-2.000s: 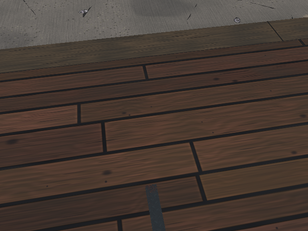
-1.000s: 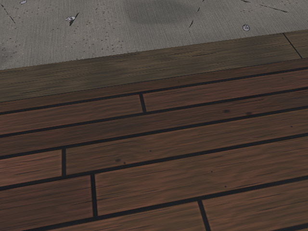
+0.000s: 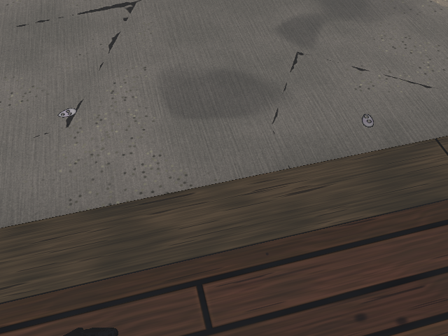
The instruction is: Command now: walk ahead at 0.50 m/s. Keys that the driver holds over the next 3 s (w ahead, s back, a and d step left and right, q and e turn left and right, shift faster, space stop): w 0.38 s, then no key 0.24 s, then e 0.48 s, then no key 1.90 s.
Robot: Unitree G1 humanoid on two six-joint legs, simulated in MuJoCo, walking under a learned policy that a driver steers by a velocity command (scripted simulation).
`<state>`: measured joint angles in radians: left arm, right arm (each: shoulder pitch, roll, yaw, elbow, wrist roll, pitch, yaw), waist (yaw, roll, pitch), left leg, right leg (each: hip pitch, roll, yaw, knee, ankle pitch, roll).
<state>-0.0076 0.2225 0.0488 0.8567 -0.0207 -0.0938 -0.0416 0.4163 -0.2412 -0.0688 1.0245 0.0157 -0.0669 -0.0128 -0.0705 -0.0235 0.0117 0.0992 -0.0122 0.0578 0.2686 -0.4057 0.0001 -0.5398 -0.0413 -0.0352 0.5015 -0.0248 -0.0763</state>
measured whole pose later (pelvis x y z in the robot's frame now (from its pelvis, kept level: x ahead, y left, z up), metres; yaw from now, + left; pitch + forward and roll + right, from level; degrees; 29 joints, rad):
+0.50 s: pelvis +0.27 -0.01 +0.01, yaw +0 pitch +2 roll -2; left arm 0.36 0.23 0.06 1.02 -0.01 -0.07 0.01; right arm 0.03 -0.23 -0.06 0.87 0.01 -0.09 0.03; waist 0.08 0.04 0.01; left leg -0.59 0.07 0.00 0.52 0.07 0.04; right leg 0.03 0.04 -0.06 0.26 -0.33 -0.02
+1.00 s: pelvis +0.38 +0.00 +0.01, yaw -9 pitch +1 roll +2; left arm 0.19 0.26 0.10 0.90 -0.01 0.04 0.03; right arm 0.07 -0.26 -0.08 0.92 0.01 0.01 -0.06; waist 0.02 0.01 0.02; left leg -0.31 0.06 0.21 0.46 -0.15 0.01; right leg -0.35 -0.06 -0.06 0.67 -0.31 -0.02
